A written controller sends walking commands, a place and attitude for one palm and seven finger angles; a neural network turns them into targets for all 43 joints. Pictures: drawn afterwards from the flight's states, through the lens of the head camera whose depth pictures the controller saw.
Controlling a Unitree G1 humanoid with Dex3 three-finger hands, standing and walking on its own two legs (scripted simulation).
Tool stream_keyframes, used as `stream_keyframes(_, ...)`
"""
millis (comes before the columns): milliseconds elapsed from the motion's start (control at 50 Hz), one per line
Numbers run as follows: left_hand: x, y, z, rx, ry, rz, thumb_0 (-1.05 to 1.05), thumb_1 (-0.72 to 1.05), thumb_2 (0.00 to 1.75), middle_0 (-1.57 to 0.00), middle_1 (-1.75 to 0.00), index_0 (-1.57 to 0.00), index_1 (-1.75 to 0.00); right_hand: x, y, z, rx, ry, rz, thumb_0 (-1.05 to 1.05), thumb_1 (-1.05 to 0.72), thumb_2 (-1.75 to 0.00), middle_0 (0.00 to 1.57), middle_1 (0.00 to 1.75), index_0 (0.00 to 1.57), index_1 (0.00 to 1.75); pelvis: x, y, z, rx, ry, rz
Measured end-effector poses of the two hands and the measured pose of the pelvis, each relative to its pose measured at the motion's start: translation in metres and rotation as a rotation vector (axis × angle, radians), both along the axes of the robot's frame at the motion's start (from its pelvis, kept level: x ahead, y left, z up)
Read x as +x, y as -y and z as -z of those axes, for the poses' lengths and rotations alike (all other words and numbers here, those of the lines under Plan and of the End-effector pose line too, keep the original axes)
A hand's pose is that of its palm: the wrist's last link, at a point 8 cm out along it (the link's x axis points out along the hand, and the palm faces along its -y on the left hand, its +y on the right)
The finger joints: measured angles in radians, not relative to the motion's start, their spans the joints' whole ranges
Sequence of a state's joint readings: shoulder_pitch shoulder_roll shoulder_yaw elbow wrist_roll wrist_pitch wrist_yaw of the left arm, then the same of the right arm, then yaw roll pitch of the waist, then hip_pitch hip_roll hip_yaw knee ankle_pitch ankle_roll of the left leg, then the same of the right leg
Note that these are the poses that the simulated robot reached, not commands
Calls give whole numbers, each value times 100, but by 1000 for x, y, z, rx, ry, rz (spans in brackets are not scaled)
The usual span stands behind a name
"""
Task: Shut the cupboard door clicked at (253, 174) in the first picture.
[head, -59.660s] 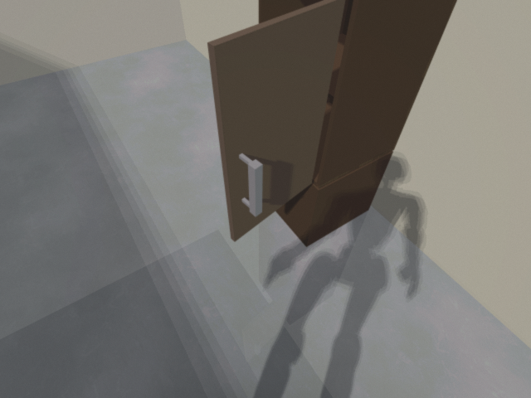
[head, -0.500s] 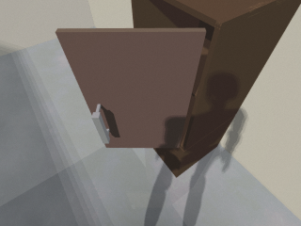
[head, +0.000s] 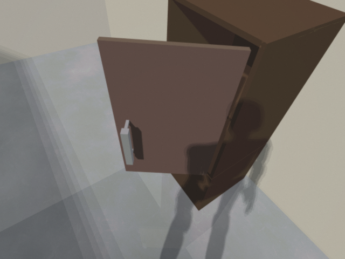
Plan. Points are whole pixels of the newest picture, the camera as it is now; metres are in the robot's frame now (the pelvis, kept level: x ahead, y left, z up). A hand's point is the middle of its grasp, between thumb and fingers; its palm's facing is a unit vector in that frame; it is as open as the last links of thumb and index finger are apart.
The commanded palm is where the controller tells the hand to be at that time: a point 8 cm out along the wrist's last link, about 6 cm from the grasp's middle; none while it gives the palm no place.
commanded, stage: come to a stop and stand still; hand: left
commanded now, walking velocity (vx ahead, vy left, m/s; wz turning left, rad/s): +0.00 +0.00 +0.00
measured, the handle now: (128, 143) +0.49 +0.18 -0.11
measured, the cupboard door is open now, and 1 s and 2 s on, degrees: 54 54 54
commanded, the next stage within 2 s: look again from close up in 0.28 s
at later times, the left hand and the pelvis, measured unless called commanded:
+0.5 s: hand out of the picture +0.00 +0.16 -0.18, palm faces +0.00 -0.99 -0.16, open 7.3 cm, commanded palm none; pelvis +0.01 +0.01 -0.01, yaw +0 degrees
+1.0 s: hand out of the picture +0.07 +0.17 -0.17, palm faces -0.02 -0.97 -0.24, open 7.3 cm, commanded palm +0.13 +0.22 -0.08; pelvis +0.04 -0.01 +0.00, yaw -1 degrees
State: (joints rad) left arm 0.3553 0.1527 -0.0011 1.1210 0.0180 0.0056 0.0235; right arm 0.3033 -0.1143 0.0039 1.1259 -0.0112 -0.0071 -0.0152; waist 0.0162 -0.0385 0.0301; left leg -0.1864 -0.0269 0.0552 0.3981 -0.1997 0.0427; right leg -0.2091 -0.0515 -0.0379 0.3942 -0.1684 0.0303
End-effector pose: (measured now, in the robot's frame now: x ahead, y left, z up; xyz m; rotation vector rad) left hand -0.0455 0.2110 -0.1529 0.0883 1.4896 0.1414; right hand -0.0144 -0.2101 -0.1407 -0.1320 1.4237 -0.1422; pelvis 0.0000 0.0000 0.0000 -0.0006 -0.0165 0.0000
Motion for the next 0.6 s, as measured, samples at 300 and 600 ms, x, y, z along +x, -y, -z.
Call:
stream_keyframes(300, 13, 13, 1, -25, 12, 1, 1, 91, 90, -20, -30, -20, -30, 0, -13, 4, 18, -13, 18, 1, -91, -89, 20, 30, 20, 30, 9, -3, 1, 4, 2, 6)
stream_keyframes(600, 59, -17, -8, 76, 97, 59, 1, 91, 90, -20, -30, -20, -30, 32, -1, 19, 24, 87, 4, 2, -92, -89, 20, 30, 20, 30, 22, -7, 8, 3, -4, 8)
